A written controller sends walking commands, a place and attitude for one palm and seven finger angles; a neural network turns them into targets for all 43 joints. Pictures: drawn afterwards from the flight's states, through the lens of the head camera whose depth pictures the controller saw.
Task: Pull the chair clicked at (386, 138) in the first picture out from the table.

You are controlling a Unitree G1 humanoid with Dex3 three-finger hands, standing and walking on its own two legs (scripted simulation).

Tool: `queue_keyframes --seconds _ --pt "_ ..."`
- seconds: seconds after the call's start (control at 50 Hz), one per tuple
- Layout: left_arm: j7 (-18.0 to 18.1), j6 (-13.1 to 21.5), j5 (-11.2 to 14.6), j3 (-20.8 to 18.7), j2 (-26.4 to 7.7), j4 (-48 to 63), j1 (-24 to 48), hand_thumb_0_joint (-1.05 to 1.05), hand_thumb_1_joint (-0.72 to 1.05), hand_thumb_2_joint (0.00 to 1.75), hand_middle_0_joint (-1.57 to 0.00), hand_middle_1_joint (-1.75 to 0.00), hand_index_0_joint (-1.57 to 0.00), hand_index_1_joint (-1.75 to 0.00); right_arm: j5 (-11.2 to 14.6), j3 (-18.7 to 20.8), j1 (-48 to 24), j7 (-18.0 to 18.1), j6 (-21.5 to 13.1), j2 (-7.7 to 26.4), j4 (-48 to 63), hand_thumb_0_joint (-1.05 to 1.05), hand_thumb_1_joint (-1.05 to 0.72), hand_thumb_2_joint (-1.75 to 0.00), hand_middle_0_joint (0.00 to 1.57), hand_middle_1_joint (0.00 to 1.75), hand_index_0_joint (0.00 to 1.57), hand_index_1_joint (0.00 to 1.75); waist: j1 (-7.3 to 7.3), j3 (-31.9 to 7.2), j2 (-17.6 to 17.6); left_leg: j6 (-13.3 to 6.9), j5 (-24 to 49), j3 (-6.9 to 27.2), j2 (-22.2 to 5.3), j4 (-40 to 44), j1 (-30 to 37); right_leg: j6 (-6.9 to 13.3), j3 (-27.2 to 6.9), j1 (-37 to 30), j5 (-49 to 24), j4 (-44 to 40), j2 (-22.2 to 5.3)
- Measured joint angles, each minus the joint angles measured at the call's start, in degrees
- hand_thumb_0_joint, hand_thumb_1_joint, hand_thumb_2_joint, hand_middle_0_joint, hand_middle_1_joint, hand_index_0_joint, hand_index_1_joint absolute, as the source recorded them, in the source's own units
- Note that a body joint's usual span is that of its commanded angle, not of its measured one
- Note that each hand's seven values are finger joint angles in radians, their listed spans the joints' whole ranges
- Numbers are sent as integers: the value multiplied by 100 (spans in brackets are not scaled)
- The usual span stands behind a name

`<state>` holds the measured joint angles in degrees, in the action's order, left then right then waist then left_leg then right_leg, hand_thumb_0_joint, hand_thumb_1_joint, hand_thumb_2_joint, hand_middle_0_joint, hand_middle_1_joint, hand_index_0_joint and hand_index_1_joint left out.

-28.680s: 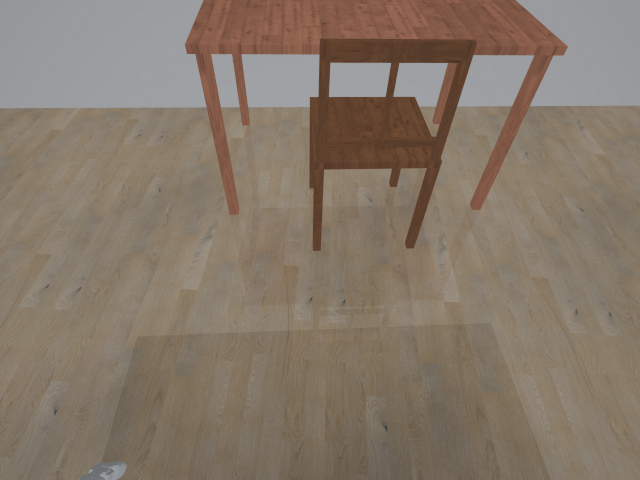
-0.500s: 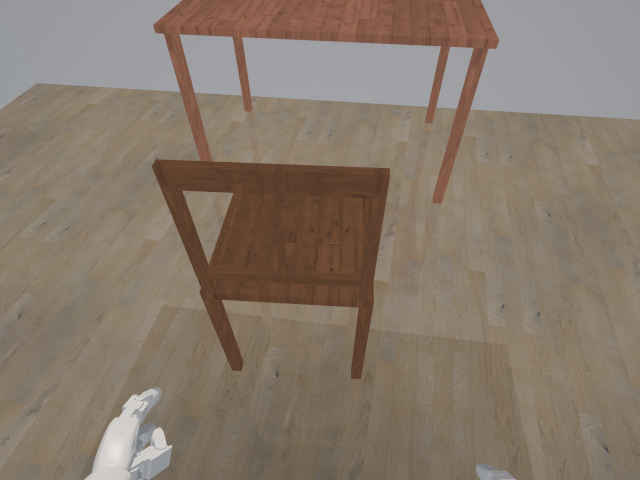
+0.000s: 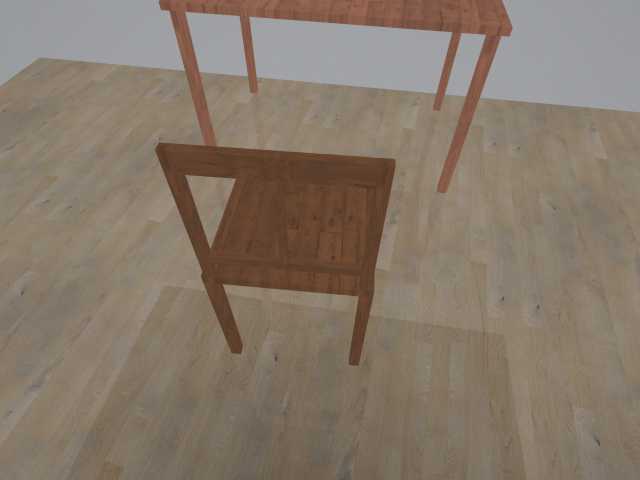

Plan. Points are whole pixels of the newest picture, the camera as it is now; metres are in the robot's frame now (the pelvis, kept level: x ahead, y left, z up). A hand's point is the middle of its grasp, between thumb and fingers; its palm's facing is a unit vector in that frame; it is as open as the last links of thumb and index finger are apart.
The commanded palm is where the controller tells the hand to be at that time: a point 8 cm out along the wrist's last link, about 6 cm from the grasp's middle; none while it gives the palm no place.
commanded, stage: let the arm hang, fingers relaxed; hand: left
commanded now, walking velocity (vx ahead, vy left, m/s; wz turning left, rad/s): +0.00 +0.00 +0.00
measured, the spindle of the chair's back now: (281, 223) +0.59 +0.12 -0.11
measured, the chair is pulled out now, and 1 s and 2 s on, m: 0.69 0.69 0.69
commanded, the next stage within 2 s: look to check the result in 0.42 s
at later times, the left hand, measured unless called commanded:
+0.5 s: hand out of the picture +0.00 +0.15 -0.17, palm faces +0.03 -0.99 -0.16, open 7.4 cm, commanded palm none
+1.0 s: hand out of the picture +0.01 +0.14 -0.17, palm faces +0.03 -0.99 -0.16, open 7.4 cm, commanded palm none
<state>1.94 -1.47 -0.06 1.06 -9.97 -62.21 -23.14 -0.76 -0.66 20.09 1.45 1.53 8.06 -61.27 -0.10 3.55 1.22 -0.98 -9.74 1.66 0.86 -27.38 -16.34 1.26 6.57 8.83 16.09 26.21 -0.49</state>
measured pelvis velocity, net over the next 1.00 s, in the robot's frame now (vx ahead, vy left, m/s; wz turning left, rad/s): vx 0.01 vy -0.02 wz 0.00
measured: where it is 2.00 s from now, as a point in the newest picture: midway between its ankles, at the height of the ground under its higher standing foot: outside the picture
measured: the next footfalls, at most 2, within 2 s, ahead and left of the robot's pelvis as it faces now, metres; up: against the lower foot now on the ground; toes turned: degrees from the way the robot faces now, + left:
none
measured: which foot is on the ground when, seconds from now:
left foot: down 0.00-1.00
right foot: down 0.00-1.00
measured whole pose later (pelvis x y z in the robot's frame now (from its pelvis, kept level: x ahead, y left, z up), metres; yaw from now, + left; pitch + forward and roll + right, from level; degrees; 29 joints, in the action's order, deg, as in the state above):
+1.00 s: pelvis +0.01 -0.02 +0.00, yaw +0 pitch -2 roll +0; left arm 2.4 -0.4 0.1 0.9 -6.5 -60.5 -18.5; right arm -0.5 -0.6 17.5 2.5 0.4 6.8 -62.8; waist -0.4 4.0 0.4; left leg 0.4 -10.6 1.9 -0.1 -26.4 -14.1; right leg 2.5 6.6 6.8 17.0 25.3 0.5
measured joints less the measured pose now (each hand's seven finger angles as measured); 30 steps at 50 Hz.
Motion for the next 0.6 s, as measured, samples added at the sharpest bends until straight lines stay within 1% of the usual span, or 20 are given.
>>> queue_keyframes --seconds 0.16,0.26,0.42,0.6 --pt "19 72 0 43 322 50 176 0 91 90 -20 -30 -20 -30 5 -32 -65 10 -52 -234 -81 0 -91 -89 20 30 20 30 -10 -93 -23 9 -21 -24 5 -7 11 9 -24 29 52 79 -12" --pt "27 105 -6 33 441 138 302 0 90 90 -20 -30 -20 -30 -8 -11 -72 32 -55 -259 -112 1 -91 -89 20 30 20 30 -19 -125 -59 20 -37 -29 2 -9 6 20 -31 45 77 100 -10" --pt "47 109 -5 -21 380 166 358 1 91 90 -20 -30 -20 -30 0 20 -74 63 -105 -237 -99 1 -91 -89 20 30 20 30 -46 -107 -107 51 -64 -33 -24 17 47 45 -40 7 97 66 17" --pt "55 107 8 -57 298 189 370 0 91 90 -20 -30 -20 -30 8 24 -137 81 -109 -186 -101 0 -91 -89 20 30 20 30 -31 -36 -74 77 -80 -1 -34 45 92 67 -11 -58 111 13 34"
